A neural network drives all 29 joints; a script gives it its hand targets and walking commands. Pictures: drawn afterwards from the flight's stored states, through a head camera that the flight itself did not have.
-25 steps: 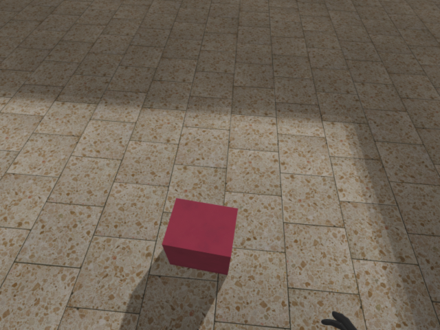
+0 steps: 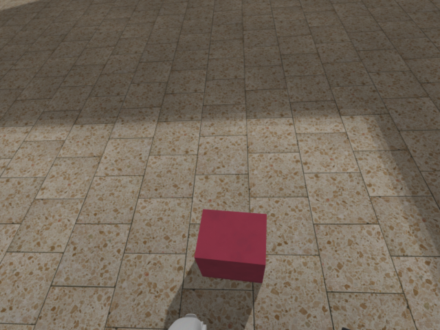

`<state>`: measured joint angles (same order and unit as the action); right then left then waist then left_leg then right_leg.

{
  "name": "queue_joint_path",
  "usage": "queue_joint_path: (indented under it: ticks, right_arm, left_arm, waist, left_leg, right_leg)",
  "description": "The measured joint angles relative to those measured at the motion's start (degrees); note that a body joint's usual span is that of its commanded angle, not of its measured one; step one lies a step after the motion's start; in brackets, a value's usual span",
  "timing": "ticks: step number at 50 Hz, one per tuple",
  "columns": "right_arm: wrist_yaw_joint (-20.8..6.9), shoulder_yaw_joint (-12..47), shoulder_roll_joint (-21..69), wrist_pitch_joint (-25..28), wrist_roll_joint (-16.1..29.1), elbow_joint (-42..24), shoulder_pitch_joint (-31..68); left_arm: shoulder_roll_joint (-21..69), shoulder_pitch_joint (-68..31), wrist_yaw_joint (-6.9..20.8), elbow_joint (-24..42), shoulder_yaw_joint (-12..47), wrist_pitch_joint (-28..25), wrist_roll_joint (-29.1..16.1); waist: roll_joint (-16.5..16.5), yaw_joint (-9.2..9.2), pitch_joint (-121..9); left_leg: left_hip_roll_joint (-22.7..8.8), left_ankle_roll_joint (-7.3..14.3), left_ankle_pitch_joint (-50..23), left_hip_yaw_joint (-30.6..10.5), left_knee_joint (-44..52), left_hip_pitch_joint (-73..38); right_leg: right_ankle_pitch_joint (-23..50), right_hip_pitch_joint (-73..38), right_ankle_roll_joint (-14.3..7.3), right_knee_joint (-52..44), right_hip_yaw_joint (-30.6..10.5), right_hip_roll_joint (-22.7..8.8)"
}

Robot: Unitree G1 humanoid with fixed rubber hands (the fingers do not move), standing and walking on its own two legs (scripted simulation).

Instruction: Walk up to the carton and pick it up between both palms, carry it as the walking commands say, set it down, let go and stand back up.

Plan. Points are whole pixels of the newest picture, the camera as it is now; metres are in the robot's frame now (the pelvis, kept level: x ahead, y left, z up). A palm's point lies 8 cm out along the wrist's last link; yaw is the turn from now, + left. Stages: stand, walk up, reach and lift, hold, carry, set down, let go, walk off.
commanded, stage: walk up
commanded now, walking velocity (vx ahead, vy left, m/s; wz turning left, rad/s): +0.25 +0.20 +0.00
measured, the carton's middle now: (233, 246) +0.51 +0.02 -0.62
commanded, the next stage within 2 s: stand in 0.68 s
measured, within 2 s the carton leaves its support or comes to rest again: neither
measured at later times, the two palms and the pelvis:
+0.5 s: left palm out of the picture +0.14 +0.30 -0.12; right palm out of the picture +0.03 -0.16 -0.14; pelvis +0.09 +0.06 +0.01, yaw -3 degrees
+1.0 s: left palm out of the picture +0.12 +0.30 -0.14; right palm out of the picture +0.11 -0.13 -0.13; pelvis +0.08 +0.09 +0.01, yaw -4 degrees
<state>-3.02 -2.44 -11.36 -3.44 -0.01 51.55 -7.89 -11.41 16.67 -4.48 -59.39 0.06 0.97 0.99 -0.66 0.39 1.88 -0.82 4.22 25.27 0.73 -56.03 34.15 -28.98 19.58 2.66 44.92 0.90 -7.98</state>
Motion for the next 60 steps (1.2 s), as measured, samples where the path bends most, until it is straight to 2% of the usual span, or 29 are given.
queue_joint_path:
  ticks: [3,5,6,9,12,15,19,21,22,25,28,31,41,60]
  right_arm:
    - [-0.2,0.8,0.0,1.8,0.0,-0.3,0.6]
    - [0.4,1.0,0.5,2.9,0.0,0.4,0.3]
    - [0.8,1.1,0.7,3.4,0.0,0.6,-0.7]
    - [1.8,1.0,0.7,3.8,0.0,2.9,-5.0]
    - [2.5,0.0,0.7,3.7,0.0,5.2,-9.2]
    - [3.0,-0.3,0.7,3.6,0.0,6.6,-11.8]
    - [3.2,-0.1,0.7,3.5,0.0,7.8,-14.0]
    - [3.3,-0.1,0.7,3.5,0.0,8.0,-14.7]
    - [3.3,-0.1,0.7,3.4,0.0,8.1,-15.4]
    - [3.0,1.0,0.9,3.1,0.0,8.1,-15.8]
    - [3.4,1.3,0.9,3.1,0.0,7.4,-12.9]
    - [3.9,1.5,1.0,3.9,0.0,6.0,-9.5]
    - [5.3,2.0,1.6,4.5,0.0,6.1,-4.2]
    - [5.3,2.3,3.1,3.5,0.0,11.4,-7.3]
  left_arm:
    - [0.1,0.6,1.0,-1.5,0.0,0.0,0.1]
    - [0.0,0.6,1.6,-1.5,0.0,0.0,0.1]
    - [0.1,0.6,1.9,-1.1,0.0,-0.1,0.1]
    - [-0.1,0.6,2.7,0.5,0.0,-0.1,0.3]
    - [-0.1,0.3,3.7,1.4,0.0,-0.1,0.4]
    - [-0.2,-0.7,4.2,2.7,0.0,-0.1,0.4]
    - [-0.1,-2.4,4.2,3.5,0.0,-0.1,0.4]
    - [0.2,-2.4,4.2,3.1,0.0,-0.5,0.4]
    - [0.6,-2.4,4.2,2.7,0.0,-0.9,0.4]
    - [1.0,-2.0,4.1,1.0,0.0,-1.5,0.4]
    - [1.7,-1.9,3.2,-0.9,0.0,-1.5,0.4]
    - [2.7,-1.9,2.6,-2.5,0.0,-1.5,0.2]
    - [3.4,-1.9,2.2,-2.5,0.0,-1.5,-0.8]
    - [3.4,-1.9,2.2,-3.8,0.0,-1.2,0.0]
  waist:
    - [0.0,0.00,-0.5]
    - [1.1,-0.02,-0.1]
    - [1.2,-0.03,0.1]
    - [1.1,-0.02,-0.8]
    - [1.2,0.02,-2.7]
    - [1.2,0.06,-3.1]
    - [1.2,0.08,-3.1]
    - [0.9,0.01,-3.1]
    - [0.2,0.02,-3.1]
    - [-0.2,0.07,-3.5]
    - [-0.2,0.03,-3.0]
    - [0.1,0.01,-2.3]
    - [1.1,0.01,-3.0]
    - [1.1,0.01,-3.1]
  left_leg:
    - [-1.7,-0.5,-3.6,1.6,12.2,-5.1]
    - [-1.3,-3.0,-6.7,2.8,11.8,-6.3]
    - [-1.2,-3.3,-6.3,3.1,11.8,-7.7]
    - [-1.3,-3.3,-5.3,3.6,14.4,-13.1]
    - [-1.2,-3.2,-5.2,4.7,17.4,-17.1]
    - [-0.9,-2.8,-4.4,6.0,18.1,-19.1]
    - [0.3,-2.6,-3.4,7.7,18.1,-19.0]
    - [0.6,-2.6,-2.9,8.4,18.1,-18.8]
    - [0.6,-2.6,-2.7,8.0,18.1,-18.8]
    - [0.6,-2.6,-1.3,6.3,15.3,-17.5]
    - [0.4,-2.6,-1.3,2.3,14.7,-16.0]
    - [-0.2,-2.8,-0.8,0.4,15.1,-16.0]
    - [-0.2,-3.4,-0.4,1.2,15.2,-16.3]
    - [-0.2,-3.3,-4.4,1.5,16.8,-17.3]
  right_leg:
    - [-1.0,-1.2,1.7,0.3,0.1,-0.4]
    - [-2.1,-1.3,1.2,3.6,-1.4,-0.6]
    - [-2.8,-1.3,1.1,7.6,-1.8,0.1]
    - [-2.9,-1.2,0.7,19.1,-1.8,2.8]
    - [-3.0,-1.2,0.7,20.0,-1.2,3.6]
    - [-3.0,-1.1,0.7,16.3,-0.3,3.6]
    - [-2.5,-1.1,0.7,3.4,0.7,4.0]
    - [2.9,-1.5,0.0,-3.3,0.8,4.5]
    - [5.0,-1.6,-1.0,-3.5,1.1,4.7]
    - [4.7,-2.0,-2.7,-3.8,2.5,4.4]
    - [4.5,-2.1,-3.0,-4.5,3.2,5.1]
    - [4.3,-2.1,-3.0,-4.6,3.5,5.9]
    - [5.4,-2.9,-2.7,-6.3,2.9,5.8]
    - [8.6,-3.2,-2.1,-6.7,2.6,5.8]
